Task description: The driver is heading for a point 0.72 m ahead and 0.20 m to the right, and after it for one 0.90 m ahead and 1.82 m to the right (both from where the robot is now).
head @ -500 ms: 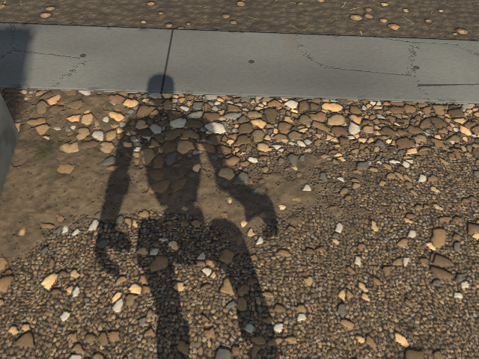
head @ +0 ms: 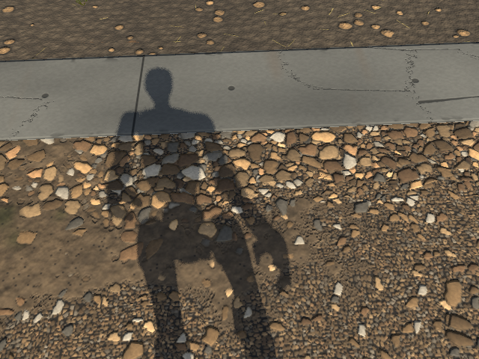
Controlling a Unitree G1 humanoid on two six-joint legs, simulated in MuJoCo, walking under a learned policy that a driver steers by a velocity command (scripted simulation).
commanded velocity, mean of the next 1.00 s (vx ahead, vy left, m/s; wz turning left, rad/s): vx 0.50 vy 0.00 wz -0.27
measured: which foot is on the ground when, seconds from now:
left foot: up 0.00-0.44, down 0.46-1.00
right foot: down 0.00-0.48, up 0.50-0.98, down 1.00-1.00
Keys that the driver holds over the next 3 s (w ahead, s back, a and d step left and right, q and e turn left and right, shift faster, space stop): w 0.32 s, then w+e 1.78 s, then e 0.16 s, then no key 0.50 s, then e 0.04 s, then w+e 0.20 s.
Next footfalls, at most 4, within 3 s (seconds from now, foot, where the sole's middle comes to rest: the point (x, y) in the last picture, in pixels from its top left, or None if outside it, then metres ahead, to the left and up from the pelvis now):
0.46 left None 0.42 0.15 -0.76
1.00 right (299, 290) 0.65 -0.15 -0.76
1.50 left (277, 193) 1.00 -0.11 -0.76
2.02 right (391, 191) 1.00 -0.50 -0.76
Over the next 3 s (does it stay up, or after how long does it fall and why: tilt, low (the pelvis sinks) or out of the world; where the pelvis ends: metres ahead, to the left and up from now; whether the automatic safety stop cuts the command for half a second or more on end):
stays up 1.14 -0.58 0.00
